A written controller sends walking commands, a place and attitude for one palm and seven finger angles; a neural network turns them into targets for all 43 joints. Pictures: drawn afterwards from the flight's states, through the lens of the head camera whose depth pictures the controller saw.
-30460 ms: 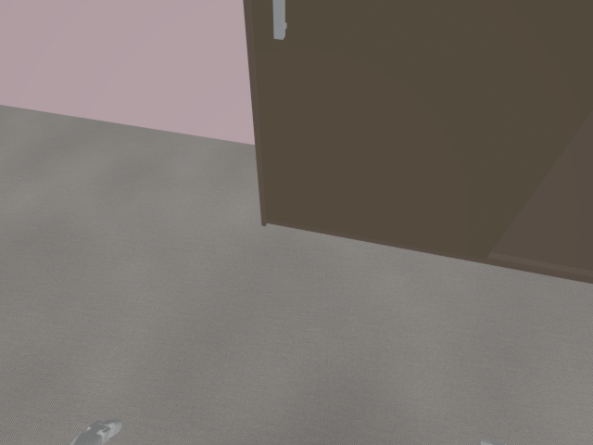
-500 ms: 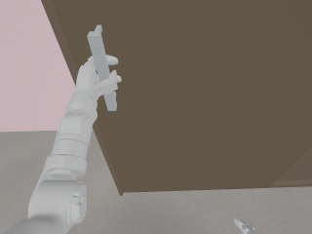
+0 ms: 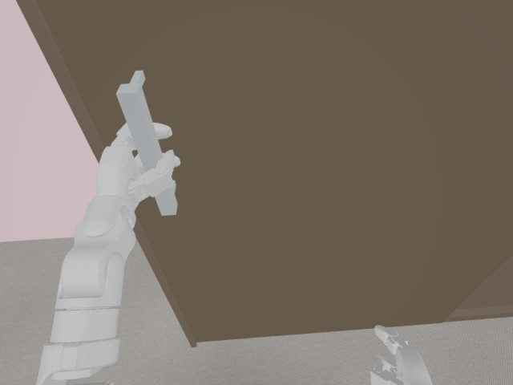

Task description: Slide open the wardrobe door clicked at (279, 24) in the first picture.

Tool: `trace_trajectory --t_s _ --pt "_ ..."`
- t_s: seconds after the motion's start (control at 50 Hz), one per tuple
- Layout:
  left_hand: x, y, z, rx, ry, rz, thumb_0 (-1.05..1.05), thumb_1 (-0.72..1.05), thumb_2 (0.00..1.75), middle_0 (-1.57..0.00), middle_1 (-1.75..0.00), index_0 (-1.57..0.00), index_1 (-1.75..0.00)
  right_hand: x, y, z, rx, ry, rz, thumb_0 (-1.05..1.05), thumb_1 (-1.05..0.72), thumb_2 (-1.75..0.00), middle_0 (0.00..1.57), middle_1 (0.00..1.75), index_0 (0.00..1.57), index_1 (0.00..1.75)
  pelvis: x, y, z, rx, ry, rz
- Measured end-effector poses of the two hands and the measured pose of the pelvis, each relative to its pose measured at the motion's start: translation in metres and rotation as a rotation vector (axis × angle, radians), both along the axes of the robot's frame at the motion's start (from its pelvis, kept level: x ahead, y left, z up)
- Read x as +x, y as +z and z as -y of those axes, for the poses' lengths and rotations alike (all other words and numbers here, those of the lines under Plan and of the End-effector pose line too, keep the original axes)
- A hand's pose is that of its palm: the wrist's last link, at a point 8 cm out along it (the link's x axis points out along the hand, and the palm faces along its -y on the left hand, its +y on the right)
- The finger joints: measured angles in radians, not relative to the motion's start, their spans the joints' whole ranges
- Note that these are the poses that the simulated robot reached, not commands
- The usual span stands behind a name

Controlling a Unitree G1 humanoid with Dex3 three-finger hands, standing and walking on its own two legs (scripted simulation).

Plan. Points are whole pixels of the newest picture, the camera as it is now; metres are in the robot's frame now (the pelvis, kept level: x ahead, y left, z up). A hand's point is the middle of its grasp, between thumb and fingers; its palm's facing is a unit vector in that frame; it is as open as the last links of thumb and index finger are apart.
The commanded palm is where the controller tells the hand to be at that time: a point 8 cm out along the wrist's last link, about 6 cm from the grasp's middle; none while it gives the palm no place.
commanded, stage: tug the door sideways, standing still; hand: left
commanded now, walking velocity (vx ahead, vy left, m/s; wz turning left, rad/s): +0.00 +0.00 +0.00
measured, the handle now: (155, 149) +0.41 +0.18 +0.19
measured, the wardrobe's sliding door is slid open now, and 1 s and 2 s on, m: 0.00 0.05 0.36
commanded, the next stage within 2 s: step sideways, sliding the door along in 0.28 s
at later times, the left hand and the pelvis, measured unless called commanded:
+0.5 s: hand (169, 174) +0.36 +0.15 +0.18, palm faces +0.17 -0.98 -0.13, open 6.2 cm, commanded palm +0.34 +0.15 +0.20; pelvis -0.01 -0.01 -0.01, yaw +7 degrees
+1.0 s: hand (205, 173) +0.37 +0.10 +0.18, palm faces +0.26 -0.96 -0.06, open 6.4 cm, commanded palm +0.35 +0.08 +0.18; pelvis +0.00 -0.09 -0.03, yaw +11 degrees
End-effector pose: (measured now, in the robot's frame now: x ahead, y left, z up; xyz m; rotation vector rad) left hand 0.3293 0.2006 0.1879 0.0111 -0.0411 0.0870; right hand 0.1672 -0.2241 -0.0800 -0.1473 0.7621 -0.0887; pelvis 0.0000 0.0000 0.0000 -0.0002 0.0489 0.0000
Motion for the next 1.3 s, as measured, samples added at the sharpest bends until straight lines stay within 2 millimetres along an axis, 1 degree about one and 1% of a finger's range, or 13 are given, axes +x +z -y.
trace_trajectory --t_s 0.18,0.28,0.4,0.48,0.56,0.7,0.78,0.84,0.92,0.96,1.06,1.2,1.3 --pt "0.001 0.002 0.001 0.0 0.033 -0.029 0.02 0.68 0.82 -0.39 -1.4 -0.36 -1.4 0.045 -0.008 -0.016 -0.039 0.125 -0.027 0.01 -0.9 -0.9 0.2 0.29 0.2 0.3 0.01 -0.002 0.002 -0.005 0.076 0.0" --pt "0.0 0.004 0.002 0.015 0.069 -0.059 0.03 0.68 0.84 -0.4 -1.4 -0.37 -1.4 0.056 -0.004 -0.033 -0.011 0.174 -0.008 0.01 -0.9 -0.9 0.2 0.29 0.2 0.3 0.012 0.003 0.003 0.0 0.11 0.007" --pt "0.001 0.002 0.005 0.027 0.079 -0.02 0.01 0.69 0.86 -0.41 -1.4 -0.34 -1.4 0.062 -0.01 -0.049 0.006 0.234 0.015 0.01 -0.9 -0.9 0.2 0.29 0.2 0.3 0.008 -0.005 0.005 0.0 0.147 0.008" --pt "0.002 -0.003 0.004 0.12 0.079 0.07 -0.04 0.67 0.85 -0.42 -1.4 -0.28 -1.4 0.053 -0.016 -0.05 0.011 0.229 0.006 0.01 -0.9 -0.9 0.21 0.29 0.2 0.3 -0.005 -0.008 0.007 -0.008 0.125 0.004" --pt "0.004 -0.007 0.008 0.131 0.094 0.137 -0.05 0.69 0.86 -0.44 -1.4 -0.23 -1.4 0.028 -0.024 -0.037 0.025 0.195 -0.031 0.0 -0.9 -0.9 0.21 0.29 0.2 0.3 -0.015 -0.011 0.016 -0.002 0.1 0.027" --pt "0.005 -0.01 0.019 0.135 0.171 0.185 -0.05 0.7 0.85 -0.45 -1.4 -0.22 -1.4 -0.02 -0.057 0.006 0.028 0.144 -0.176 0.01 -0.9 -0.9 0.21 0.29 0.2 0.3 -0.014 -0.021 0.046 0.007 0.096 0.102" --pt "0.004 -0.011 0.028 0.146 0.224 0.22 -0.04 0.69 0.85 -0.45 -1.4 -0.22 -1.4 -0.021 -0.079 0.037 -0.005 0.141 -0.226 0.01 -0.9 -0.9 0.21 0.3 0.2 0.3 -0.005 -0.037 0.069 0.007 0.142 0.13" --pt "0.004 -0.012 0.036 0.124 0.235 0.227 -0.03 0.71 0.84 -0.45 -1.4 -0.22 -1.4 -0.009 -0.077 0.054 -0.06 0.151 -0.226 0.01 -0.9 -0.9 0.21 0.29 0.2 0.3 -0.006 -0.034 0.075 0.003 0.175 0.132" --pt "0.005 -0.014 0.046 0.114 0.205 0.271 -0.02 0.72 0.81 -0.45 -1.4 -0.21 -1.4 0.018 -0.064 0.064 -0.112 0.188 -0.153 0.01 -0.9 -0.9 0.2 0.29 0.2 0.3 -0.006 -0.034 0.08 -0.003 0.202 0.105" --pt "0.007 -0.016 0.051 0.113 0.182 0.295 -0.02 0.73 0.8 -0.45 -1.4 -0.19 -1.38 0.032 -0.059 0.064 -0.116 0.208 -0.126 0.01 -0.9 -0.9 0.2 0.29 0.2 0.3 -0.005 -0.034 0.086 0.006 0.199 0.109" --pt "0.009 -0.016 0.068 0.103 0.155 0.304 -0.02 0.74 0.8 -0.46 -1.4 -0.19 -1.37 0.066 -0.036 0.053 -0.058 0.275 -0.101 0.01 -0.9 -0.9 0.2 0.29 0.2 0.3 0.012 -0.017 0.107 -0.029 0.175 0.09" --pt "0.013 -0.017 0.097 0.115 0.18 0.316 -0.03 0.72 0.82 -0.46 -1.4 -0.21 -1.37 0.117 -0.015 0.055 0.015 0.38 -0.015 0.01 -0.9 -0.9 0.21 0.29 0.2 0.3 0.04 -0.009 0.153 -0.072 0.15 0.088" --pt "0.016 -0.017 0.124 0.19 0.275 0.326 -0.05 0.69 0.83 -0.46 -1.4 -0.2 -1.33 0.155 -0.025 0.081 0.099 0.407 0.078 0.01 -0.9 -0.9 0.21 0.3 0.2 0.3 0.064 -0.028 0.2 -0.031 0.179 0.11"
